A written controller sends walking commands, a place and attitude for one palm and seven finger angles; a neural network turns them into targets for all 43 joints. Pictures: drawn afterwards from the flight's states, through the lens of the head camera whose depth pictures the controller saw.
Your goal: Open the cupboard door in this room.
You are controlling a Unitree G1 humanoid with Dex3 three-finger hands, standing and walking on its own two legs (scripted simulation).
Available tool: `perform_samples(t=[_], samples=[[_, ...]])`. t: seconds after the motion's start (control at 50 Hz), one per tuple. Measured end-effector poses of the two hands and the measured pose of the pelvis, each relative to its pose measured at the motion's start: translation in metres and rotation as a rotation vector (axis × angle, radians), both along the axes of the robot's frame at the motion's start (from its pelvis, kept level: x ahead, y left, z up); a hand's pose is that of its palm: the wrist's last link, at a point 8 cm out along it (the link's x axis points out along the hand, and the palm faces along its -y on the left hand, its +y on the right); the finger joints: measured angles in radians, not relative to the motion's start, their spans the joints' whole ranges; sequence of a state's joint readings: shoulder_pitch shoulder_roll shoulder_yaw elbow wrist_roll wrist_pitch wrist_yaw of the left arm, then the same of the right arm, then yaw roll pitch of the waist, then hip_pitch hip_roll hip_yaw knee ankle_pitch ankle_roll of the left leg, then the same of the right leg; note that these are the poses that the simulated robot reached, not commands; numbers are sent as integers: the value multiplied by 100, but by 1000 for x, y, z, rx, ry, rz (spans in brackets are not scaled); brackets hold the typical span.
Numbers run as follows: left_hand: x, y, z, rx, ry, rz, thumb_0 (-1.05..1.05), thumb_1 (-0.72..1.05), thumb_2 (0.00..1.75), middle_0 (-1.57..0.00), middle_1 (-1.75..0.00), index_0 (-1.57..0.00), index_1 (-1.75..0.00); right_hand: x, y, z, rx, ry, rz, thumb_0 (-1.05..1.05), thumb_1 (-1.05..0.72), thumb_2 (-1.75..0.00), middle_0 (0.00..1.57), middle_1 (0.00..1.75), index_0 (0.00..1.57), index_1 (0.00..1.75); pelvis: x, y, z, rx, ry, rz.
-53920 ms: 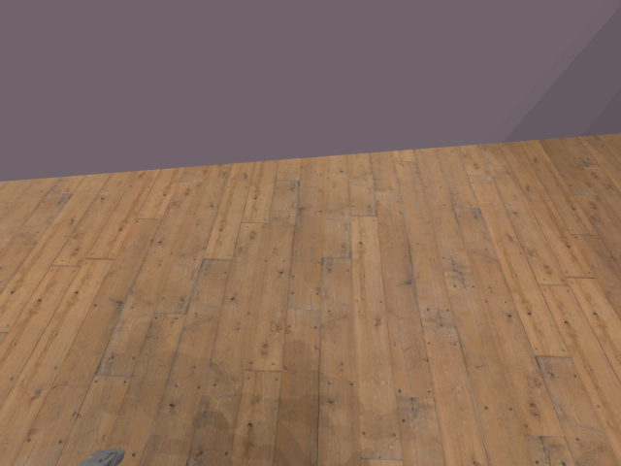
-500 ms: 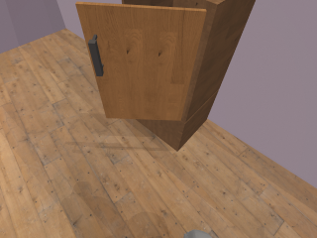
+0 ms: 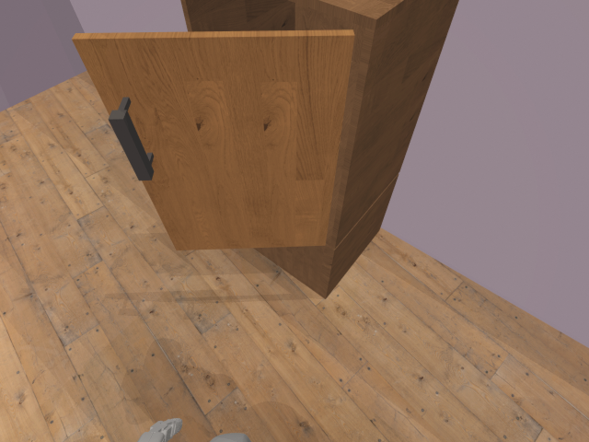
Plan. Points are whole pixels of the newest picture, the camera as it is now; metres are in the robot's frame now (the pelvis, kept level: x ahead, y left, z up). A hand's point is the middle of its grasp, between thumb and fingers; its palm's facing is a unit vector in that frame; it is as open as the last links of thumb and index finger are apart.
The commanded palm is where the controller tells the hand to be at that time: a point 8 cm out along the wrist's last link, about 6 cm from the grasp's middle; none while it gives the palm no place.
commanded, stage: come to a stop and stand still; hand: left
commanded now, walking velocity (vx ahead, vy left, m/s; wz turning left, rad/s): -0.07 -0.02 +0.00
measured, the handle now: (136, 140) +0.59 +0.31 +0.04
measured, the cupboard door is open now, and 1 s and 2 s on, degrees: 41 41 41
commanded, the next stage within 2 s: look again from close up in 1.40 s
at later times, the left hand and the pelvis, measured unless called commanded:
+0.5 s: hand out of the picture -0.01 +0.20 -0.17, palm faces +0.01 -0.96 -0.26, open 7.4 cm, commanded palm none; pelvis -0.02 +0.00 +0.00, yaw +0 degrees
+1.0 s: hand out of the picture +0.02 +0.25 -0.16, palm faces -0.01 -0.96 -0.28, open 7.4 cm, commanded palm none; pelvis -0.05 +0.02 +0.00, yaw +0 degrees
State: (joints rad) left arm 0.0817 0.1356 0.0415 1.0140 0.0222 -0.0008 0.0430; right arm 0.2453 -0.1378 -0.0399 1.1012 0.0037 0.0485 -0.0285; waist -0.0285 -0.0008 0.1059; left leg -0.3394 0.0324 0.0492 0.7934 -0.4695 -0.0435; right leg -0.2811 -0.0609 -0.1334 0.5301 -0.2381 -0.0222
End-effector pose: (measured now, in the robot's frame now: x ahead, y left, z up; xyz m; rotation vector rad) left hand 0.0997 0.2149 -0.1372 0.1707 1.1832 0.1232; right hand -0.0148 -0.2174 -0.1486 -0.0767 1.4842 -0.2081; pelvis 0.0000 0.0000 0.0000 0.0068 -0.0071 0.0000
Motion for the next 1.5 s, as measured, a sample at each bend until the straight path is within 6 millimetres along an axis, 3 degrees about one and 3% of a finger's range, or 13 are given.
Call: perform_samples(t=[0.1,0.2,0.36,0.48,0.64,0.8,0.92,1.16,1.34,1.5], samples=[[-17,28,-16,-13,32,41,-1,92,90,-21,-30,-20,-30,41,2,4,-64,-125,56,0,-91,-90,20,30,20,30,-1,17,-9,-22,-3,5],[-47,47,-13,1,107,79,0,91,90,-20,-30,-20,-30,65,10,17,-84,-194,110,0,-90,-90,20,30,20,30,-3,22,-2,-17,9,2],[-98,44,-4,35,209,80,1,91,90,-20,-30,-19,-30,82,4,13,-46,-251,112,0,-91,-90,20,30,20,30,-8,13,1,3,23,-17],[-114,33,2,64,184,43,1,91,90,-20,-30,-19,-30,74,-20,10,-52,-278,131,0,-90,-90,20,30,20,30,-16,2,-3,-15,17,1],[-99,34,-4,51,60,36,1,90,90,-20,-30,-20,-30,65,-48,25,-142,-302,144,0,-90,-90,20,30,20,30,-25,0,-6,-15,-27,6],[-80,49,2,51,-23,-15,1,90,90,-20,-30,-20,-30,52,-44,36,-157,-342,149,0,-90,-90,20,30,20,30,-41,7,-3,-26,-44,0],[-80,67,9,75,-41,-25,1,90,90,-20,-30,-20,-30,32,-33,34,-139,-316,152,0,-90,-90,20,30,20,30,-50,15,0,-29,-40,3],[-126,83,4,79,86,-5,1,90,90,-20,-30,-20,-30,-13,-10,24,-99,-192,118,0,-90,-90,20,30,20,30,-58,31,3,-29,-30,-1],[-168,69,-6,25,203,17,1,90,90,-20,-30,-19,-30,-29,6,21,-83,-141,89,0,-90,-90,20,30,20,30,-60,38,3,-28,-26,-8],[-188,53,-10,-14,251,34,1,90,90,-20,-30,-20,-30,-29,20,18,-59,-139,73,0,-90,-90,20,30,20,30,-60,42,4,-26,-22,-12]])
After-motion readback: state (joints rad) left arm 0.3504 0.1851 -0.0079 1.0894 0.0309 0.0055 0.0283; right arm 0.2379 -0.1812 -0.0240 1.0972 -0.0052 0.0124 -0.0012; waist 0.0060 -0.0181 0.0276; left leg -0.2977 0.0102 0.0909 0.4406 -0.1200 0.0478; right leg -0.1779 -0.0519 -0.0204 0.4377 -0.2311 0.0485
